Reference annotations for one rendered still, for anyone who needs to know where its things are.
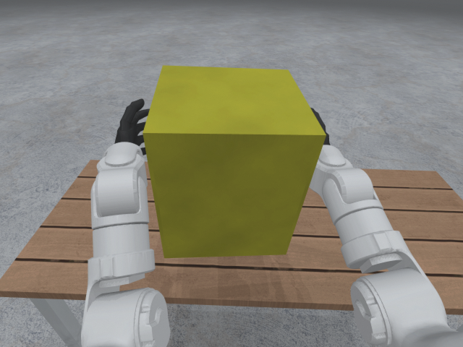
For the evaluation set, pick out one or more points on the left robot hand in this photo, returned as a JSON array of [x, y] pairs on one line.
[[129, 129]]

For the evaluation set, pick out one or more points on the right robot hand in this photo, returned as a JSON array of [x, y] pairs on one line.
[[326, 142]]

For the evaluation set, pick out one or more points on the table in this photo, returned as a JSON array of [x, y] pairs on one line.
[[427, 212]]

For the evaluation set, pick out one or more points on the carton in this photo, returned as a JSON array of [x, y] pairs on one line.
[[231, 154]]

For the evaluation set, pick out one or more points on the robot left forearm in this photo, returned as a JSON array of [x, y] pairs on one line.
[[119, 217]]

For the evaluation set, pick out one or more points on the robot right upper arm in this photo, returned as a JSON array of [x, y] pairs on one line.
[[399, 308]]

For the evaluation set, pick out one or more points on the robot left upper arm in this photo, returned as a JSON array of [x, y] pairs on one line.
[[131, 318]]

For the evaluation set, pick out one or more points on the robot right forearm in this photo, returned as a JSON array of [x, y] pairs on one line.
[[369, 242]]

